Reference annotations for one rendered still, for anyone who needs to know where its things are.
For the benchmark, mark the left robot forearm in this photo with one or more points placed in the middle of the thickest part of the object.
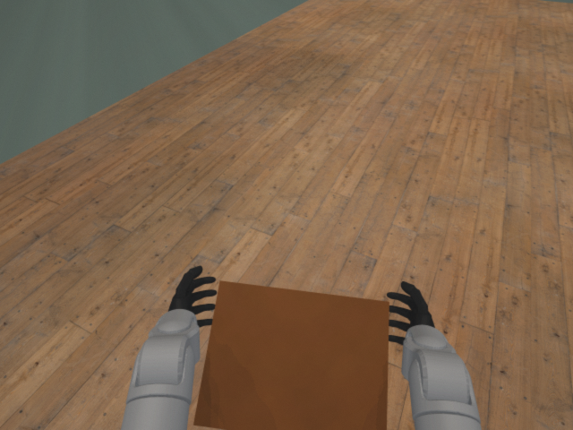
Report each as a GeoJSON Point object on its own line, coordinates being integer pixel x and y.
{"type": "Point", "coordinates": [160, 391]}

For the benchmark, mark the robot left hand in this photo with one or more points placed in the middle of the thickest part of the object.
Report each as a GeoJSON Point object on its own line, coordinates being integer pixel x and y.
{"type": "Point", "coordinates": [184, 296]}

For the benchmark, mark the right robot forearm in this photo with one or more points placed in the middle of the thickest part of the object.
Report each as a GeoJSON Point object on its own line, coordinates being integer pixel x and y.
{"type": "Point", "coordinates": [441, 390]}

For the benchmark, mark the robot right hand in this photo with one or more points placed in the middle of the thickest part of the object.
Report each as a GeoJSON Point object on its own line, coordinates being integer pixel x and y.
{"type": "Point", "coordinates": [418, 315]}

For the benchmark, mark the carton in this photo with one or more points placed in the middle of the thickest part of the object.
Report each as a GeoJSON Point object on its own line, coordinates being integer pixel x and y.
{"type": "Point", "coordinates": [284, 359]}

